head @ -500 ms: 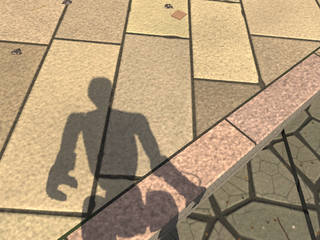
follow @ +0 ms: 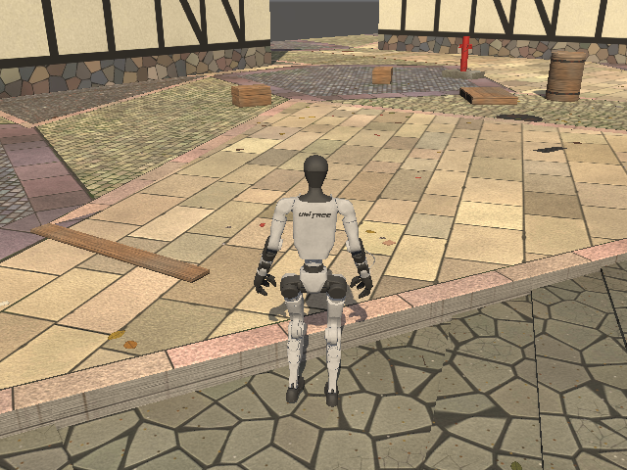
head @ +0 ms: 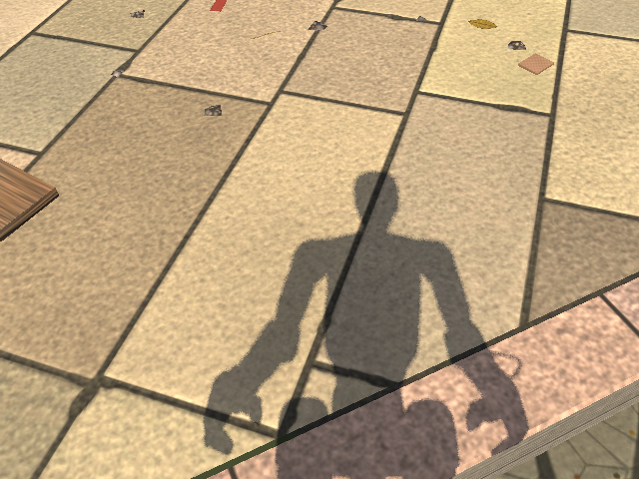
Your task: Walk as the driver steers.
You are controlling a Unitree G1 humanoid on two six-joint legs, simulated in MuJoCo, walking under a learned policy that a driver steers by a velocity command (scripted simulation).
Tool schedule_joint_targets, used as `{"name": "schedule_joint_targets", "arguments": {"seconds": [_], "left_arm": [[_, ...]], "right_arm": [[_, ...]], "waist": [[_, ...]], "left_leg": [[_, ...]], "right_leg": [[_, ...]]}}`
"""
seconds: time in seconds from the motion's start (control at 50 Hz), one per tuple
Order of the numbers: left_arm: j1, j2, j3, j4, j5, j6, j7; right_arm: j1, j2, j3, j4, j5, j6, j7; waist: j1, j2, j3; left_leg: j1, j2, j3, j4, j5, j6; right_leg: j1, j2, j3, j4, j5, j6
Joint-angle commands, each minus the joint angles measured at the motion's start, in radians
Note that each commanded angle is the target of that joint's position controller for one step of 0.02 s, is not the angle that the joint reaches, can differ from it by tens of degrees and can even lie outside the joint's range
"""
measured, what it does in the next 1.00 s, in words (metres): climbs: left foot, then right foot 0.18 m higher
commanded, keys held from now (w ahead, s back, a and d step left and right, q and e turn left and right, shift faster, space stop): w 1.00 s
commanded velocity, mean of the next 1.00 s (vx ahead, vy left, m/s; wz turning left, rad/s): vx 0.46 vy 0.00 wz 0.06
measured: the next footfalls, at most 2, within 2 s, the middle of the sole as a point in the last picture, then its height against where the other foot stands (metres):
left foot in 0.36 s outside the picture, level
right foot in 0.82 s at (397, 429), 0.18 m higher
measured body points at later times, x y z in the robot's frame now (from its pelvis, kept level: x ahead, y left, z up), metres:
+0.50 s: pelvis +0.16 +0.03 +0.00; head +0.16 +0.05 +0.45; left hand +0.25 +0.27 -0.14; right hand +0.19 -0.23 -0.13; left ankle +0.14 +0.11 -0.74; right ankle +0.09 -0.09 -0.56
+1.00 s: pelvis +0.45 -0.03 +0.12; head +0.45 -0.03 +0.57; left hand +0.51 +0.20 -0.02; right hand +0.56 -0.27 +0.00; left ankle +0.35 +0.11 -0.35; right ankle +0.49 -0.08 -0.56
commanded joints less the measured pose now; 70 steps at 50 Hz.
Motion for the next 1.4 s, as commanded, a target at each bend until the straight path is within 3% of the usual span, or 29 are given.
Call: {"name": "schedule_joint_targets", "arguments": {"seconds": [0.02, 0.12, 0.14, 0.22, 0.32, 0.34, 0.36, 0.38, 0.4, 0.42, 0.46, 0.56, 0.64, 0.68, 0.76, 0.78, 0.82, 0.84, 0.86, 0.88, 0.9, 0.94, 0.96, 1.0, 1.04, 1.12, 1.26, 1.34, 1.4], "left_arm": [[-0.012, 0.152, 0.033, -0.041, -0.016, -0.023, -0.010], [0.085, 0.101, 0.018, 0.005, -0.022, -0.060, -0.014], [0.124, 0.114, 0.029, 0.011, -0.077, -0.070, 0.000], [0.171, 0.137, 0.030, 0.027, -0.061, -0.046, 0.010], [0.087, 0.196, 0.039, -0.010, -0.084, -0.018, 0.007], [0.068, 0.127, 0.027, 0.002, -0.042, -0.027, -0.010], [0.006, 0.105, 0.019, -0.040, -0.056, -0.042, -0.017], [0.043, -0.037, -0.015, -0.071, -0.027, -0.046, -0.019], [0.190, -0.006, -0.001, -0.039, -0.026, -0.029, -0.014], [0.141, 0.036, 0.005, -0.047, -0.001, -0.024, -0.022], [0.056, 0.037, 0.007, -0.088, 0.003, -0.022, -0.043], [-0.133, -0.070, -0.041, -0.251, -0.002, 0.011, -0.042], [-0.333, -0.116, -0.074, -0.399, -0.019, 0.027, 0.008], [-0.435, -0.119, -0.098, -0.475, -0.024, 0.016, 0.005], [-0.381, -0.159, -0.129, -0.481, -0.036, 0.030, -0.057], [-0.270, -0.134, -0.109, -0.444, -0.034, 0.028, -0.059], [0.097, -0.014, -0.042, -0.347, -0.029, 0.029, -0.045], [0.220, 0.062, -0.006, -0.290, -0.018, 0.016, -0.036], [0.310, 0.190, 0.038, -0.220, -0.010, 0.016, -0.022], [0.226, 0.213, 0.059, -0.195, -0.041, 0.035, -0.011], [0.184, 0.154, 0.016, -0.181, -0.045, -0.006, -0.011], [0.092, -0.062, -0.043, -0.072, -0.030, -0.059, -0.053], [0.053, -0.155, -0.068, -0.021, -0.013, -0.071, -0.078], [0.054, -0.198, -0.077, 0.030, -0.017, -0.083, -0.090], [0.009, -0.161, -0.078, 0.036, -0.027, -0.102, -0.095], [0.174, -0.022, -0.053, 0.101, -0.050, -0.120, -0.045], [0.350, 0.052, -0.030, 0.131, -0.052, -0.092, -0.001], [0.347, 0.096, -0.012, 0.134, -0.059, -0.076, -0.006], [0.325, 0.134, 0.008, 0.124, -0.054, -0.050, -0.003]], "right_arm": [[-0.027, -0.129, -0.024, -0.066, -0.010, -0.039, 0.007], [-0.063, -0.063, -0.003, -0.046, -0.009, -0.049, 0.028], [-0.125, -0.059, -0.006, -0.073, 0.075, -0.073, 0.002], [-0.185, -0.011, 0.022, -0.083, 0.058, -0.082, -0.004], [0.043, -0.067, -0.016, -0.032, 0.041, -0.083, 0.019], [0.183, -0.009, 0.001, 0.032, -0.025, -0.073, -0.005], [0.309, -0.071, -0.013, 0.066, -0.035, -0.074, -0.019], [0.293, -0.180, -0.021, 0.061, -0.026, -0.078, -0.017], [0.319, -0.226, -0.043, 0.090, 0.002, -0.062, -0.014], [0.193, -0.143, -0.028, 0.072, 0.014, -0.052, -0.005], [0.110, -0.025, 0.013, 0.078, 0.005, -0.057, 0.012], [0.219, -0.035, 0.025, 0.175, 0.006, -0.104, 0.016], [0.324, -0.030, 0.041, 0.247, 0.020, -0.128, 0.005], [0.359, -0.021, 0.052, 0.279, 0.024, -0.116, -0.007], [0.365, 0.010, 0.071, 0.254, 0.070, -0.073, -0.044], [0.348, -0.081, 0.056, 0.222, 0.060, -0.089, -0.034], [0.290, -0.267, -0.012, 0.185, 0.059, -0.109, -0.011], [0.273, -0.238, -0.022, 0.152, 0.086, -0.131, 0.007], [0.276, -0.131, -0.011, 0.101, 0.092, -0.153, 0.048], [0.224, -0.066, -0.024, 0.092, 0.022, -0.160, 0.069], [0.169, 0.040, -0.005, 0.118, 0.057, -0.161, 0.077], [-0.063, 0.124, 0.055, -0.079, 0.044, -0.148, 0.053], [-0.041, 0.134, 0.075, -0.094, 0.044, -0.133, 0.041], [0.041, 0.134, 0.100, -0.098, 0.058, -0.114, 0.044], [0.066, 0.061, 0.089, -0.090, 0.070, -0.086, 0.033], [-0.142, 0.039, 0.089, -0.153, 0.027, -0.093, 0.040], [-0.447, 0.037, 0.077, -0.221, 0.076, -0.096, 0.077], [-0.486, 0.019, 0.068, -0.228, 0.068, -0.108, 0.089], [-0.333, -0.051, 0.035, -0.175, 0.050, -0.115, 0.083]], "waist": [[-0.019, -0.129, 0.117], [0.005, -0.139, 0.016], [0.040, -0.169, 0.011], [0.059, -0.172, 0.068], [-0.119, -0.173, -0.065], [-0.178, -0.103, -0.072], [-0.224, -0.037, -0.096], [-0.129, 0.167, -0.088], [-0.095, 0.133, -0.135], [-0.048, 0.064, 0.009], [-0.015, 0.068, 0.109], [0.013, 0.004, 0.117], [-0.025, 0.104, 0.149], [-0.031, 0.019, 0.158], [-0.044, -0.038, -0.019], [0.017, 0.052, -0.149], [0.210, 0.193, -0.422], [0.247, 0.108, -0.491], [0.223, -0.219, -0.535], [0.180, -0.225, -0.505], [0.151, -0.146, -0.410], [0.021, 0.048, -0.073], [-0.055, 0.088, -0.035], [-0.109, 0.016, -0.001], [-0.155, 0.014, 0.022], [-0.059, -0.065, -0.023], [0.076, -0.111, 0.014], [0.069, -0.151, 0.025], [-0.014, -0.202, -0.051]], "left_leg": [[-0.292, 0.066, 0.004, 0.228, 0.011, -0.015], [-0.274, 0.093, 0.147, 0.273, 0.123, -0.061], [-0.334, 0.140, 0.142, 0.206, 0.145, -0.071], [-0.194, 0.138, 0.240, 0.080, 0.083, -0.074], [0.139, 0.075, 0.273, -0.192, 0.204, 0.051], [0.317, 0.051, 0.305, -0.333, 0.340, 0.061], [0.540, 0.188, 0.130, -0.405, 0.411, 0.085], [0.581, 0.467, -0.179, -0.373, 0.856, 0.090], [0.498, 0.544, -0.336, -0.420, 0.594, 0.252], [0.378, 0.499, -0.274, -0.489, 0.152, 0.277], [0.254, 0.386, -0.170, -0.558, -0.126, 0.213], [0.137, 0.362, -0.026, -0.553, 0.046, 0.162], [0.265, 0.419, -0.029, -0.624, 0.091, 0.195], [0.320, 0.372, 0.057, -0.677, 0.081, 0.139], [0.138, 0.297, 0.210, -0.830, 0.841, 0.186], [0.189, 0.356, 0.224, -0.677, 1.454, 0.184], [0.386, 0.413, 0.219, -0.217, 2.002, 0.134], [0.234, 0.361, 0.187, 0.082, 1.761, 0.097], [-0.052, 0.137, 0.129, 0.479, 0.889, 0.050], [-0.201, 0.015, 0.014, 0.942, 0.305, 0.031], [-0.395, -0.012, -0.178, 1.293, 0.235, 0.067], [-0.548, 0.077, -0.062, 1.439, 0.249, 0.143], [-0.533, 0.120, -0.060, 1.385, 0.317, 0.152], [-0.557, 0.121, -0.082, 1.315, 0.291, 0.164], [-0.529, 0.141, -0.043, 0.991, 0.320, 0.147], [-0.439, 0.137, 0.158, 0.501, 0.526, 0.075], [-0.531, 0.163, 0.218, -0.027, 0.456, 0.021], [-0.390, 0.114, 0.270, -0.185, 0.361, 0.048], [-0.156, 0.050, 0.292, -0.287, 0.331, 0.095]], "right_leg": [[0.106, -0.328, 0.460, -0.363, -0.352, -0.153], [0.240, -0.215, 0.155, -0.256, 0.383, -0.135], [0.311, -0.236, 0.166, -0.253, 0.348, -0.152], [0.185, -0.250, 0.156, -0.281, 0.285, -0.183], [0.177, -0.242, 0.089, 0.041, 1.052, -0.157], [0.081, -0.171, 0.011, 0.249, 1.020, -0.116], [-0.184, -0.113, 0.021, 0.488, 0.639, -0.068], [-0.384, 0.011, 0.007, 0.807, -0.227, -0.025], [-0.437, 0.032, 0.107, 0.989, -0.197, -0.031], [-0.551, -0.026, 0.074, 1.095, -0.144, -0.029], [-0.691, -0.058, 0.028, 1.237, -0.113, -0.032], [-0.996, -0.079, 0.005, 1.488, -0.107, -0.043], [-1.317, -0.084, -0.020, 1.765, -0.313, -0.065], [-1.347, -0.133, -0.079, 1.526, -0.366, -0.070], [-0.552, -0.074, -0.278, 0.925, -0.169, -0.090], [-0.341, -0.011, -0.266, 0.902, -0.191, -0.099], [-0.074, 0.060, -0.139, 0.746, -0.245, -0.135], [0.100, -0.049, 0.127, 0.598, -0.336, -0.178], [0.262, -0.286, 0.699, 0.183, -0.518, -0.272], [0.184, -0.353, 1.093, -0.148, -0.617, -0.257], [0.140, -0.446, 1.141, -0.222, -0.498, -0.262], [-0.199, -0.367, 0.716, -0.101, -0.243, -0.177], [-0.287, -0.320, 0.498, -0.047, -0.125, -0.129], [-0.288, -0.228, 0.266, -0.048, 0.076, -0.126], [-0.305, -0.168, 0.087, -0.141, 0.135, -0.112], [-0.155, -0.111, -0.048, -0.269, 0.477, -0.067], [0.342, -0.248, 0.048, -0.300, 0.523, -0.042], [0.417, -0.270, 0.011, -0.206, 0.839, -0.070], [0.455, -0.265, 0.019, 0.008, 1.178, -0.070]]}}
